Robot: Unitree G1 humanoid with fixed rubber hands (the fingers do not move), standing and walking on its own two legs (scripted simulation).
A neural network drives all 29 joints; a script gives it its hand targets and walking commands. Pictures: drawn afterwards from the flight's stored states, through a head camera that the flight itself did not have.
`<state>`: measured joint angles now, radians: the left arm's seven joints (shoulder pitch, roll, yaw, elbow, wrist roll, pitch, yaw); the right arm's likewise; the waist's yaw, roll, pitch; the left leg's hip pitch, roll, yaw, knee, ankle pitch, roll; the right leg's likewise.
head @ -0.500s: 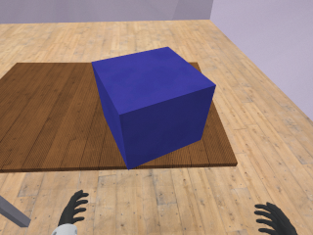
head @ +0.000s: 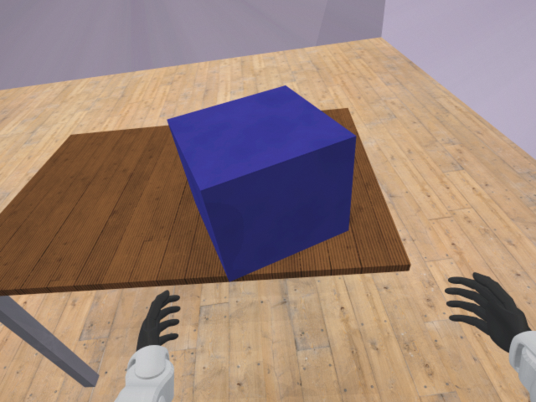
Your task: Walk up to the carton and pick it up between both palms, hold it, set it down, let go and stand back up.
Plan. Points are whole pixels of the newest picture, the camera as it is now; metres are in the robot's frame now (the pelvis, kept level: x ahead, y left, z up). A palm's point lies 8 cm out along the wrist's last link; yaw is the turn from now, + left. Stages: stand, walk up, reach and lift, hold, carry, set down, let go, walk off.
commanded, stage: reach and lift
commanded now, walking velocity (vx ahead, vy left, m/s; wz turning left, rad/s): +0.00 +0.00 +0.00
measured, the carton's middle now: (259, 176) +0.60 +0.06 +0.03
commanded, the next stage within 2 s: none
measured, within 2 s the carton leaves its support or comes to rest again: neither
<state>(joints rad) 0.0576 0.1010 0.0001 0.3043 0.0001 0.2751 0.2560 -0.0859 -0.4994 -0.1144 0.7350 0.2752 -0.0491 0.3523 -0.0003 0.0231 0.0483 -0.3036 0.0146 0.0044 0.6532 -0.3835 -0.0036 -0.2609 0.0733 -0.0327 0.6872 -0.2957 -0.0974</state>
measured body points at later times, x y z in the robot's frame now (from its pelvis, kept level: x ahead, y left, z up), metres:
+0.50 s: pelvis +0.07 -0.01 +0.00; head +0.05 -0.02 +0.45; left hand +0.32 +0.18 +0.03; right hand +0.31 -0.34 +0.01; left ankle +0.12 +0.15 -0.72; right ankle +0.06 -0.03 -0.72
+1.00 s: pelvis +0.13 +0.04 +0.01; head +0.16 +0.05 +0.46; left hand +0.35 +0.24 +0.05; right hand +0.40 -0.28 +0.04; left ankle +0.12 +0.15 -0.72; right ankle +0.06 -0.03 -0.72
